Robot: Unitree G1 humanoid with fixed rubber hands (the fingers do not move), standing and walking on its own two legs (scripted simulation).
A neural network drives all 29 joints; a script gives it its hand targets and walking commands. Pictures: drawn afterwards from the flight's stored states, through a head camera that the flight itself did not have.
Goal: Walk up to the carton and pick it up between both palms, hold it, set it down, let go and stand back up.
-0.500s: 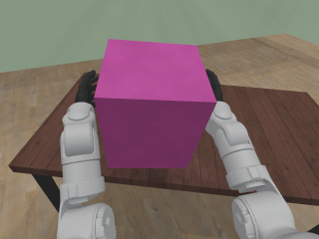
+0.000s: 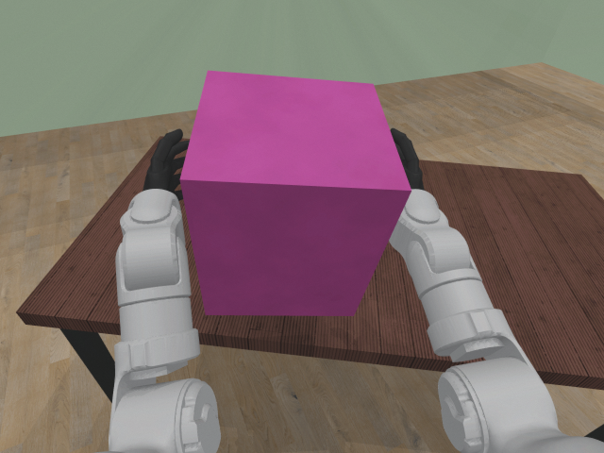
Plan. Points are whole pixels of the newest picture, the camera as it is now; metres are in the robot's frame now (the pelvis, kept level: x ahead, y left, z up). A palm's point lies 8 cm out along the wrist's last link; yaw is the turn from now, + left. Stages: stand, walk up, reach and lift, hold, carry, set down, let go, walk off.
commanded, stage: hold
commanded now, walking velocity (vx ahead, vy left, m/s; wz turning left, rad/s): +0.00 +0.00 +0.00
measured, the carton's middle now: (286, 203) +0.38 +0.01 +0.17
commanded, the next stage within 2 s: none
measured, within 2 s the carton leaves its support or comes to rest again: neither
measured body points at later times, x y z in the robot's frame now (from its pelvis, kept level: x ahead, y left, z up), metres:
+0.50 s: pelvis +0.00 +0.00 +0.00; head -0.05 +0.03 +0.45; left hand +0.37 +0.16 +0.21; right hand +0.38 -0.14 +0.20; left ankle +0.02 +0.13 -0.75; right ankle +0.02 -0.11 -0.75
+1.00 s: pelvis -0.01 +0.00 +0.00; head -0.06 +0.03 +0.45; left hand +0.37 +0.17 +0.21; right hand +0.37 -0.14 +0.20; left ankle +0.02 +0.13 -0.75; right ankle +0.02 -0.11 -0.75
